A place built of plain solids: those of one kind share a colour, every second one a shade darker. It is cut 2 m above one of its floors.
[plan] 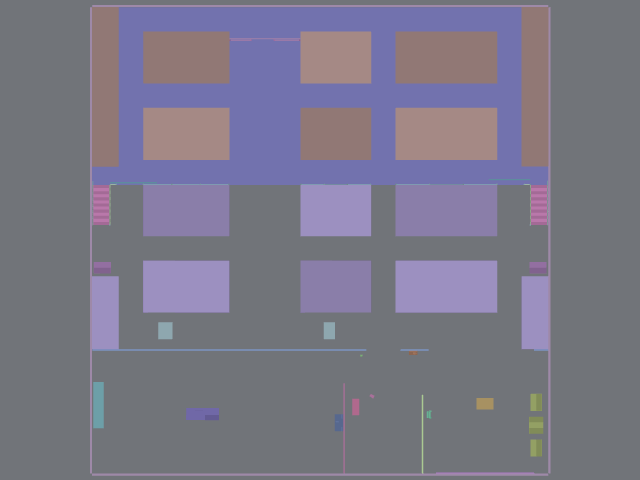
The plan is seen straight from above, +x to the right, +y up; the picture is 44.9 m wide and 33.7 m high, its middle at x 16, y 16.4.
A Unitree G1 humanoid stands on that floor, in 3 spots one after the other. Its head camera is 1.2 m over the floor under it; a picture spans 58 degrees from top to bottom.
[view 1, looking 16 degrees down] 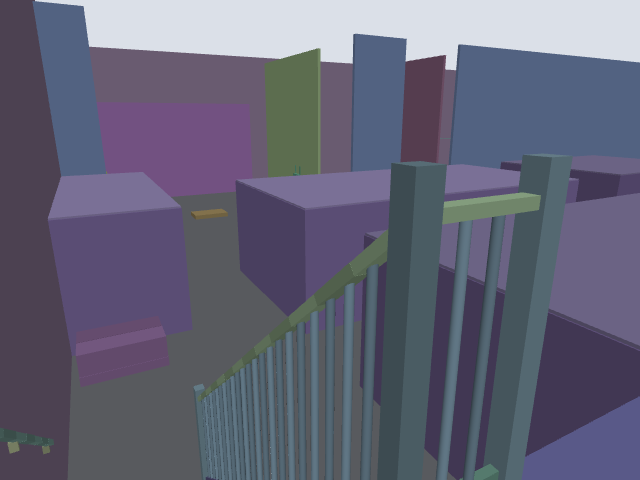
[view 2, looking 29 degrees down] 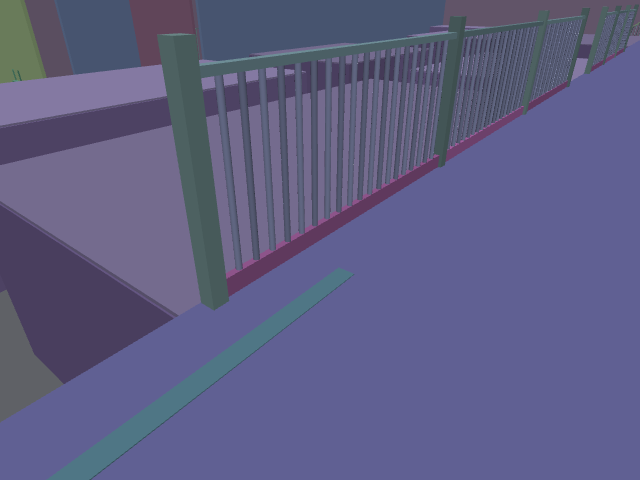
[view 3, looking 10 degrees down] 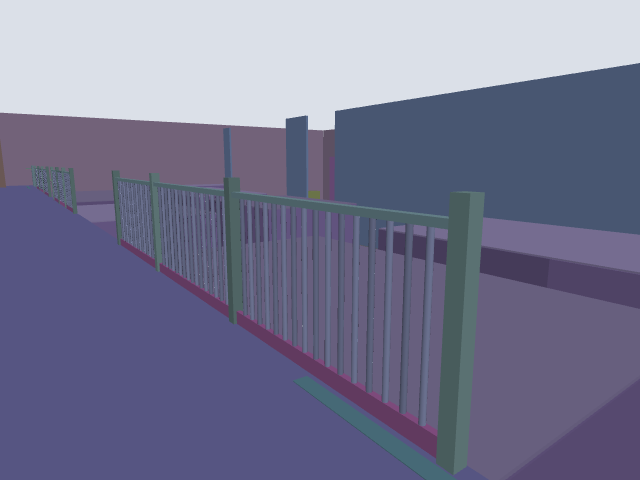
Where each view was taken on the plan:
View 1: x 31.42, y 21.06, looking -118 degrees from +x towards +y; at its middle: units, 7.19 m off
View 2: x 29.38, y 21.66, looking -142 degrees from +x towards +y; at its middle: deck_edge_guard_board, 2.47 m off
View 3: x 2.65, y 21.66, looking -36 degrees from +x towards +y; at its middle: utop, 8.18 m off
